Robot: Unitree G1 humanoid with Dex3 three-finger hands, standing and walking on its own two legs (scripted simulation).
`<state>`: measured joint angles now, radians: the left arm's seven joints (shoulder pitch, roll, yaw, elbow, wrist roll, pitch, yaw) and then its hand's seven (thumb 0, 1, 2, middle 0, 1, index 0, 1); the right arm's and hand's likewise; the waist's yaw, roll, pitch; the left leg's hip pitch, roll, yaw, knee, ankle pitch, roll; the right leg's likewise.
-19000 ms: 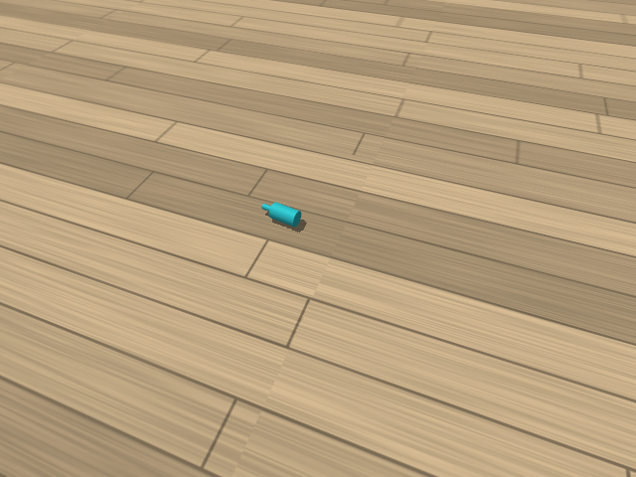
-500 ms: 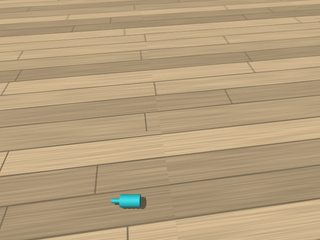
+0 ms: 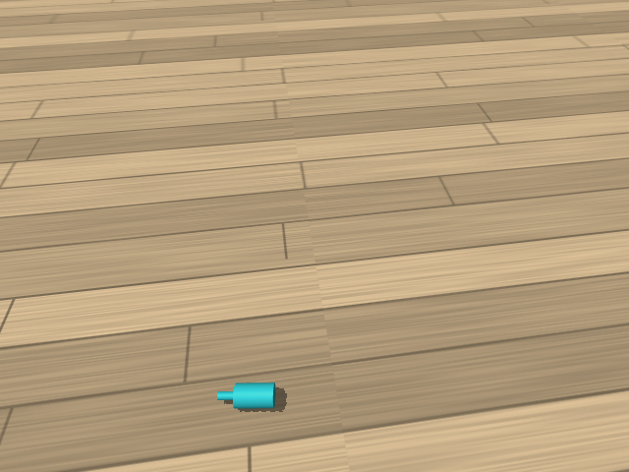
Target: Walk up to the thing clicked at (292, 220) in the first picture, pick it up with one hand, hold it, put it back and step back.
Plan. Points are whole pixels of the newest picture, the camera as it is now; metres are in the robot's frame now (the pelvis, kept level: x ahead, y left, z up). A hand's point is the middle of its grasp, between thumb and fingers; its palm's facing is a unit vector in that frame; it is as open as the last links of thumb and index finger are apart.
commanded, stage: stand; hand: left
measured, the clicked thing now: (246, 395) +0.47 +0.25 -0.75
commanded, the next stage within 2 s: walk up in 0.74 s
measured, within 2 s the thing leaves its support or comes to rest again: neither
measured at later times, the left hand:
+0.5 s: hand out of the picture +0.07 +0.26 -0.16, palm faces -0.02 -0.94 -0.35, open 7.4 cm
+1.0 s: hand out of the picture +0.07 +0.26 -0.16, palm faces +0.00 -0.94 -0.35, open 7.4 cm
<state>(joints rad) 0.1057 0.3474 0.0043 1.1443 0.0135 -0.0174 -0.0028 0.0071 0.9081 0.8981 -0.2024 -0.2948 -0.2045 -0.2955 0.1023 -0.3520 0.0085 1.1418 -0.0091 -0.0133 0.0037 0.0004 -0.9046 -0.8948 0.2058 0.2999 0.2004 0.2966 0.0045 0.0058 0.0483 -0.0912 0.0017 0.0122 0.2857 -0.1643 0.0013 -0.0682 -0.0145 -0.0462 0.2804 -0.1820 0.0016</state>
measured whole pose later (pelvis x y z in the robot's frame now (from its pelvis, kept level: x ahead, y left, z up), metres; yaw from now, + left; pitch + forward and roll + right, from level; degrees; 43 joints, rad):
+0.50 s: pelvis +0.00 +0.00 +0.00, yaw +0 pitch -2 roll +0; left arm 0.11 0.35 0.00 1.14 0.01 -0.02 0.00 0.01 0.91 0.90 -0.20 -0.29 -0.20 -0.30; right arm 0.11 -0.35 0.01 1.14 -0.01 -0.01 0.00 0.00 -0.90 -0.89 0.21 0.30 0.20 0.30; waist 0.00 0.00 0.05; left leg -0.09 0.00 0.01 0.29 -0.17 0.00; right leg -0.07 -0.02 -0.05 0.28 -0.18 0.00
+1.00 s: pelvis +0.02 +0.00 -0.01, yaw +0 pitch -2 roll +0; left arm 0.16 0.36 0.03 1.10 0.02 -0.02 -0.01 0.01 0.91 0.90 -0.20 -0.29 -0.20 -0.30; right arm 0.17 -0.35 -0.02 1.09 -0.02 -0.02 0.01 0.00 -0.90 -0.89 0.21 0.30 0.20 0.30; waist 0.01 0.00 0.04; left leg -0.11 0.00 0.01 0.39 -0.24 0.01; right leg -0.08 -0.02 -0.04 0.37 -0.26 0.00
